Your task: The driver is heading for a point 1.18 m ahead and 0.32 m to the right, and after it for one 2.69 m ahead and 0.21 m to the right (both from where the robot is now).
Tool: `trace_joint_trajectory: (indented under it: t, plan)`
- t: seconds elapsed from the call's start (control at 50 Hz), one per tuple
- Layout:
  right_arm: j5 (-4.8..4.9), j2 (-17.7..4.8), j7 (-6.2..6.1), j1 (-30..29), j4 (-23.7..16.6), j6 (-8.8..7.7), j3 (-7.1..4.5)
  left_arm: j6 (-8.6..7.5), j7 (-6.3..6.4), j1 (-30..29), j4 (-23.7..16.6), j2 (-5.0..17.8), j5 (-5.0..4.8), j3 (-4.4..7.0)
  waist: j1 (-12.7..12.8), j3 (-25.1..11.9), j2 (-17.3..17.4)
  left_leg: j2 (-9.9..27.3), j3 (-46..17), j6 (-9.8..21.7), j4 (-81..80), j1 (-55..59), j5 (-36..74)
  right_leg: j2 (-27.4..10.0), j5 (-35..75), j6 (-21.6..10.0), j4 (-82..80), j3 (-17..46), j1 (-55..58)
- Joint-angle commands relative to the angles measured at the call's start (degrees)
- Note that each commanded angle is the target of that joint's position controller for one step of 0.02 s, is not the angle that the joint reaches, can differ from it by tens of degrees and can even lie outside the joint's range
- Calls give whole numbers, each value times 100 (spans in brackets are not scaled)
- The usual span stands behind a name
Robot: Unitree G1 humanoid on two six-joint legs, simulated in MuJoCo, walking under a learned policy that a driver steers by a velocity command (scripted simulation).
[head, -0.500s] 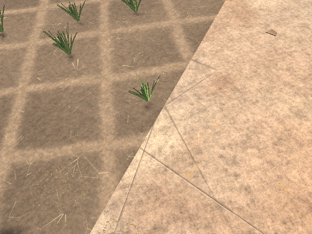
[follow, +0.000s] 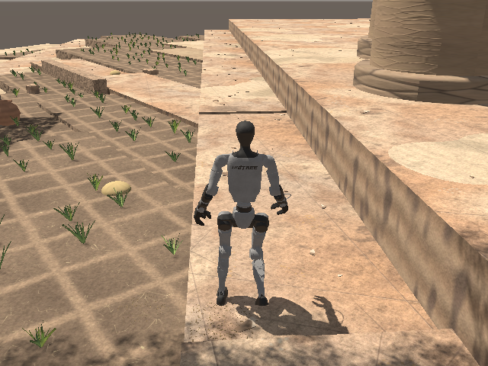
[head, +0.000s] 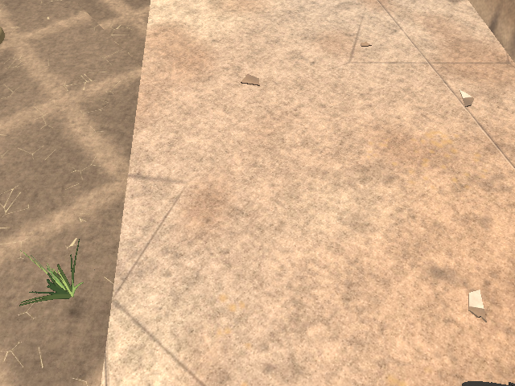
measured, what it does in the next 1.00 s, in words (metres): walks ahead, turning right: right foot, then left foot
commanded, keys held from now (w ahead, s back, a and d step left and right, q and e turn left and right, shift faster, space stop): w+e+shift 0.34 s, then w+shift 0.66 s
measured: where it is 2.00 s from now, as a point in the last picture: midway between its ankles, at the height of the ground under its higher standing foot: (416, 81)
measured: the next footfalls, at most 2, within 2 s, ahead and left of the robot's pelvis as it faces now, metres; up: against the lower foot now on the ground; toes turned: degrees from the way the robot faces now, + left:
right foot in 0.38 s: +0.47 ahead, -0.17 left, +0.00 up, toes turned -27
left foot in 0.86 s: +0.98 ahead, -0.25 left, +0.00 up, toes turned -31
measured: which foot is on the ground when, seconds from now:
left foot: down 0.00-0.38, up 0.40-0.84, down 0.86-1.00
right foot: up 0.00-0.36, down 0.38-0.88, up 0.90-1.00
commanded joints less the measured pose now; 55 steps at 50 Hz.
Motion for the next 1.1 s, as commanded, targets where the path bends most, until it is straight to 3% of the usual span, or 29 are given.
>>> trace_joint_trajectory:
  t: [0.02, 0.06, 0.1, 0.16, 0.26, 0.32, 0.36, 0.38, 0.4, 0.42, 0.44, 0.46, 0.48, 0.52, 0.54, 0.64, 0.68, 0.76, 0.82, 0.86, 0.88, 0.9, 0.92, 0.94, 0.96, 1.0, 1.02, 1.06, 1.1]
  plan:
    - [-96, -573, -29, 622, 36, 7, -197, -22, -129, -500, -833, 117, 99, -14, -255, 13, 571, 1591, -2399, 959, -2192, 2034, -1428, -929, 630, 6, 143, 107, -2427]
    - [5, -356, 13, 540, 235, -41, -134, 98, -182, -544, -935, 30, -10, -25, -105, 63, 715, 1536, -1632, 921, -2360, 1805, -765, -1165, 541, 12, -130, 67, -2359]
    - [33, -513, 13, 615, 409, -67, -176, 147, -219, -726, -1089, 1, 23, -72, -70, 158, 538, 1656, -1118, 1012, -2518, 1908, -237, -1267, 855, 83, -277, 41, -2737]
    - [-80, -776, -18, 588, 531, -68, -208, 128, -270, -969, -1175, 143, 33, -86, -40, 378, 379, 1631, -176, 991, -2749, 1932, 451, -1300, 1698, 240, -832, -34, -2986]
    - [-74, -1037, -54, 1076, 836, -18, -192, 1, -479, -2045, -1415, 120, 44, -157, -437, 851, 195, 1335, 1210, 640, -3030, 2303, 1610, -1020, 2655, 21, -2773, -1011, -2370]
    - [-67, -1599, -76, 1085, 845, 108, -289, -18, -505, -1694, -1409, 454, -28, -1, 64, 326, 851, 1424, 1598, 561, -1952, 2870, 6481, -257, 1992, -276, -3180, -1759, -1032]
    - [-4, -1803, -102, 785, 699, 204, -352, 78, -458, 257, -948, 1016, -52, 322, 1159, -667, 1174, 1595, 1508, 649, 416, 2327, 8051, 120, 1409, -649, -3343, -1701, 1350]
    - [55, -1603, -122, 521, 593, 131, -280, 159, -359, 1637, -480, 1299, -28, 511, 1785, -1032, 618, 1199, 1423, 455, 2466, 835, 5824, -132, 2046, -951, -4147, -935, 3507]
    - [-137, -471, -70, 909, 411, -72, 37, 188, -285, 1347, -398, 1629, 19, 497, 843, -1030, -1735, -30, 1155, 276, 5147, -1196, -1649, -981, 2552, -1328, -4132, 909, 4713]
    - [132, -564, 3, 1391, 72, -352, 160, 14, -324, 991, -757, 1398, 184, 333, 504, -2749, -1621, -104, -444, 421, 5791, -2230, -1727, -2097, -797, -2326, -5736, 4114, 5428]
    - [345, -1074, -7, 566, 132, -434, 52, -89, -342, 1244, -625, 926, 205, 289, 915, -2129, -391, 209, -569, 578, 5373, -2299, -1061, -2039, -1555, -1881, -6436, 4174, 4710]
    - [416, -962, -47, 140, -72, -425, 72, -218, -362, 980, -503, 903, 229, 246, 607, -861, 251, 365, -404, 578, 4801, -2440, -762, -1973, -1129, -1689, -6666, 3702, 3493]
    - [244, -821, -114, 72, 33, -355, 115, -330, -369, 487, -515, 680, 253, 160, 304, -567, 726, 680, -481, 560, 4374, -2028, -527, -1804, -510, -1512, -6574, 3139, 2597]
    - [140, -762, -46, 588, 261, -139, 85, -375, -313, -106, -574, 354, 361, 31, -208, -130, 398, 989, -490, 459, 3842, -1348, -184, -1314, 143, -1333, -6623, 2050, 1275]
    - [100, -728, -30, 584, 290, -49, 80, -376, -289, -121, -509, 250, 299, -3, -253, 49, 299, 1075, -386, 377, 3577, -1308, -126, -1202, 394, -1294, -6731, 1689, 929]
    - [-91, -345, 65, -843, -134, -45, 265, -423, -79, 426, -198, 245, 230, -43, 264, 637, 255, 909, 182, 13, 1101, -1340, 2086, -615, 1925, -1001, -7010, 211, 285]
    - [-44, -220, 153, -1295, -217, -126, 315, -446, -66, 798, -23, 340, 166, -31, 541, 652, 251, 632, 418, 64, 151, -741, 3091, -714, 1814, -914, -7312, 118, 268]
    - [122, -460, 292, -1887, -495, -179, 205, -351, -84, 1277, 399, 406, 95, -26, 667, 788, -31, 373, 386, 377, -1029, -1247, 2816, -1181, 2735, -731, -7121, 143, 2039]
    - [179, -853, 290, -1134, -429, -154, 4, -193, -25, 1202, 539, 707, 317, 34, 48, -46, -526, -165, 676, 674, -823, -540, 1706, -1425, 6280, -505, -5930, 111, 3261]
    - [283, -1222, 117, 1064, -8, 24, -167, -69, -21, 543, 458, 879, 517, 49, -1310, -1221, -831, 67, 547, 971, -358, 2007, 1209, -1346, 7634, -289, -3290, -91, 2383]
    - [-30, -1608, 82, 1889, 221, 17, -251, -129, -61, 1432, 312, -17, 451, -149, -795, -2437, 784, 1582, -1917, 1831, -1, 4920, -305, -560, 4152, 2, -567, -101, -217]
    - [35, -1319, 205, 2343, 433, -55, -228, -283, -167, 1729, 463, -248, 193, -353, -875, -3504, 2125, 2217, -4667, 2318, -1362, 5932, -2683, 235, -142, 115, 665, 498, -1307]
    - [27, -846, 155, 2018, 474, -37, -131, -356, -152, 808, 243, 411, -106, -173, -1037, -2429, 1641, 2025, -4424, 1935, -1874, 5429, -3076, -169, 11, -43, 849, 418, -2060]
    - [-9, -739, 122, 1651, 491, -12, -101, -437, -153, 28, -39, 486, -135, -204, -944, -1491, 844, 1865, -3500, 1746, -1949, 4432, -2268, -442, 179, -120, 631, 286, -2229]
    - [-87, -733, 153, 1393, 569, -27, -86, -505, -152, -505, -177, 333, -10, -244, -731, -701, 16, 1589, -2849, 1638, -2163, 3263, -1296, -588, 287, -165, 168, 118, -2093]
    - [-210, -371, 205, 890, 577, -90, 41, -437, -187, -240, -119, 128, 43, -236, -68, -269, 201, 1259, -2138, 1710, -2417, 1987, -710, -966, 588, -118, -353, 165, -1587]
    - [-111, -295, 232, 805, 596, -90, 80, -384, -167, -163, -90, 75, 82, -241, 84, -89, 306, 1143, -1994, 1760, -2589, 1634, -526, -1055, 562, -59, -593, 88, -1530]
    - [57, -424, 207, 828, 680, -95, 68, -342, -127, -324, -215, -46, 194, -298, 275, 326, 301, 1111, -1842, 1878, -2891, 1020, -421, -1236, 579, 175, -1243, 17, -1717]
    - [62, -669, 92, 962, 694, -113, -6, -432, -121, -962, -479, 12, 304, -347, 132, 654, 269, 958, -1480, 1901, -3166, 628, -16, -1235, 1514, 453, -2282, -107, -1792]
Velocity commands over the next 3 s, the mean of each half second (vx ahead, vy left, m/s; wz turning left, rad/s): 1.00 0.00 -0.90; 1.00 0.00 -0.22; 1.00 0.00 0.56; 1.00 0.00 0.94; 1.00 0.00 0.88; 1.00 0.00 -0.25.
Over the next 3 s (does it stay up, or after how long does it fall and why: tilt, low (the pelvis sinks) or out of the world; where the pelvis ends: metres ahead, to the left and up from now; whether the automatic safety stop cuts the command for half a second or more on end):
stays up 2.39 -0.13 0.01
